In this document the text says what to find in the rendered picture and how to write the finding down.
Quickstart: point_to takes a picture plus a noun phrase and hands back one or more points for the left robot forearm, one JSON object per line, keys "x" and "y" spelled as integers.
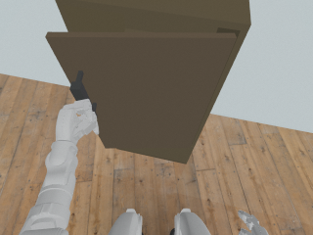
{"x": 51, "y": 209}

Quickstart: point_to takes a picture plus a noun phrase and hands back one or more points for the handle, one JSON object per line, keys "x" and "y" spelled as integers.
{"x": 78, "y": 90}

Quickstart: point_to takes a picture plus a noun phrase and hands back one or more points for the cupboard door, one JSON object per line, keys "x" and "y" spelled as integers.
{"x": 152, "y": 89}

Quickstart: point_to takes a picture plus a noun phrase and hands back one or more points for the robot right thigh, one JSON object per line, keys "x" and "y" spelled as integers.
{"x": 188, "y": 223}

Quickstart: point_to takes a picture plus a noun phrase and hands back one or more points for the robot thigh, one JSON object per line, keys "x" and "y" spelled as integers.
{"x": 188, "y": 223}
{"x": 128, "y": 223}

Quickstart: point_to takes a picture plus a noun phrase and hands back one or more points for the right robot hand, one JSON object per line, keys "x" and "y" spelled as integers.
{"x": 252, "y": 224}

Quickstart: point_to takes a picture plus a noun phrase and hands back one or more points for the robot left thigh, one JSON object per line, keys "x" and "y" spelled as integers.
{"x": 128, "y": 223}

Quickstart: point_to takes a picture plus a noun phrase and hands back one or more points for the left robot hand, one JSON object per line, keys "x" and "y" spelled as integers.
{"x": 67, "y": 121}

